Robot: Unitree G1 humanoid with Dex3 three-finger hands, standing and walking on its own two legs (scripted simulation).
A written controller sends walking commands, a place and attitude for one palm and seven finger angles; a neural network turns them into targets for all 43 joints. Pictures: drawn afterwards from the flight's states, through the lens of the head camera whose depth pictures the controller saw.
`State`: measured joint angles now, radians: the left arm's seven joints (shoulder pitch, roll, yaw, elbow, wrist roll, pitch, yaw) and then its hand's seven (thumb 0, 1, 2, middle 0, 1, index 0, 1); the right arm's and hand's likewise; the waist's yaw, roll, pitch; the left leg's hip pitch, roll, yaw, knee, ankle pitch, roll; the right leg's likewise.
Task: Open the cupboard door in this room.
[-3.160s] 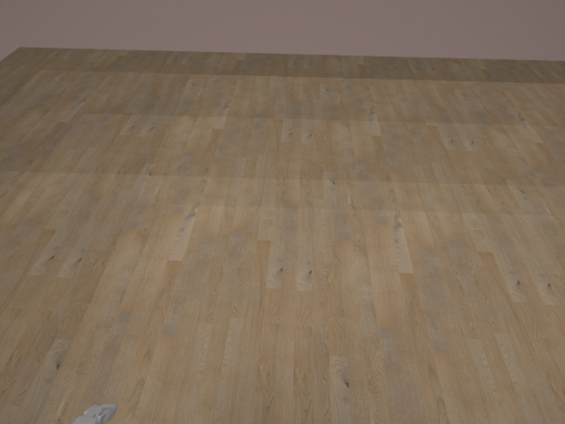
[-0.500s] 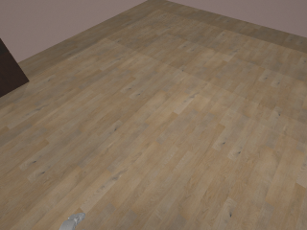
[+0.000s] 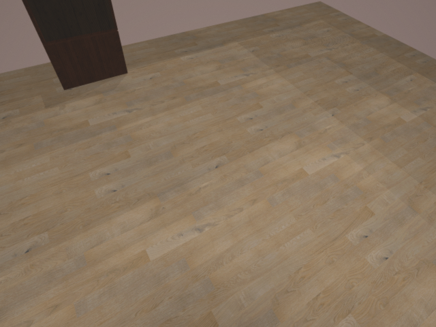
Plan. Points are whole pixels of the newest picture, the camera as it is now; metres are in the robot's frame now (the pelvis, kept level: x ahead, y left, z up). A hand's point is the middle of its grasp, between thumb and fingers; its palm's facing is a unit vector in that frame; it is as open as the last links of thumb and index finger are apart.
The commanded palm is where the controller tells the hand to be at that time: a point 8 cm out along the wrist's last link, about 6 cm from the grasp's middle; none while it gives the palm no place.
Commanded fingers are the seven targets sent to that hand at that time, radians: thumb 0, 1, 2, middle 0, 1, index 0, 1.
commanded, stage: stand and wait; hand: left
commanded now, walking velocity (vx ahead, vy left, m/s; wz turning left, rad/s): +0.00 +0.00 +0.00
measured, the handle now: out of the picture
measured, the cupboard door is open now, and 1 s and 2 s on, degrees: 0 0 0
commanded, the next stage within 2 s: turn or walk to find it in 0.66 s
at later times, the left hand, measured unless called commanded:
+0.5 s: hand out of the picture +0.00 +0.18 -0.15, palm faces +0.04 -0.97 -0.24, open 7.3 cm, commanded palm none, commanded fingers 0.00 0.90 0.90 -0.20 -0.30 -0.20 -0.30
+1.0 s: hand out of the picture -0.04 +0.17 -0.18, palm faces +0.15 -0.98 -0.15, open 7.3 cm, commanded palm none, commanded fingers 0.00 0.90 0.90 -0.20 -0.30 -0.20 -0.30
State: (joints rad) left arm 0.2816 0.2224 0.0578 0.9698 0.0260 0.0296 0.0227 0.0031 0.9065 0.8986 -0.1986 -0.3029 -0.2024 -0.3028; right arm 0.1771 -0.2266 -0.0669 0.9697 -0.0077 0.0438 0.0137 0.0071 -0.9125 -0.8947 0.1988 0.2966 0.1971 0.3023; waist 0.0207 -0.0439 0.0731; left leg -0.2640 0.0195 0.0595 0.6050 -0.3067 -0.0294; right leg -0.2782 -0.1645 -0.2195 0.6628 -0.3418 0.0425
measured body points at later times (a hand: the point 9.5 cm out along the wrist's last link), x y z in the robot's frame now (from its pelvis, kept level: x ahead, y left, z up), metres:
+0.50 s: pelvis -0.03 +0.00 +0.01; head -0.04 -0.02 +0.46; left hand +0.00 +0.23 -0.13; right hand +0.01 -0.23 -0.15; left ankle +0.00 +0.11 -0.72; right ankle -0.02 -0.11 -0.72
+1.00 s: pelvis -0.04 +0.01 +0.00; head -0.03 +0.02 +0.45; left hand -0.05 +0.22 -0.17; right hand -0.08 -0.21 -0.15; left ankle +0.00 +0.11 -0.72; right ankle -0.02 -0.11 -0.72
